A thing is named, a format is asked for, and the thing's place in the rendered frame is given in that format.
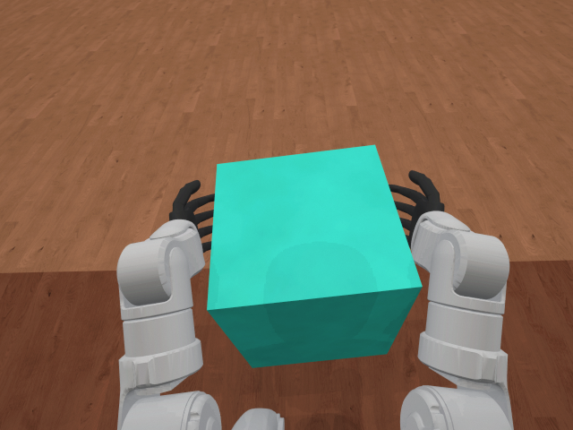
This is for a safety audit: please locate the left robot hand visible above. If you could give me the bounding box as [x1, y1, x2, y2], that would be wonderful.
[169, 180, 215, 253]

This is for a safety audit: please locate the robot left upper arm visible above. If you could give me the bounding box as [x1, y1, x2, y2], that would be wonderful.
[121, 391, 222, 430]

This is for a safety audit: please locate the right robot hand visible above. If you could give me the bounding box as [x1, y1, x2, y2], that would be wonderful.
[389, 170, 444, 249]

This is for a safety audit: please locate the robot right upper arm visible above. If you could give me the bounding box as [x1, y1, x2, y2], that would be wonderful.
[400, 385, 511, 430]

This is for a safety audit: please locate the carton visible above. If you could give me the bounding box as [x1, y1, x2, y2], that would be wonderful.
[207, 145, 423, 368]

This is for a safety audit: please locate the robot right forearm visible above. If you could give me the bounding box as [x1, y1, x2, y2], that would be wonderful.
[411, 211, 514, 430]

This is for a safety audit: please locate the robot left forearm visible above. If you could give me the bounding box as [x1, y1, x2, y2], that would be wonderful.
[116, 219, 205, 430]

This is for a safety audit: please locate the robot left thigh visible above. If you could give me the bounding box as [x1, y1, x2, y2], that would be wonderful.
[232, 408, 285, 430]

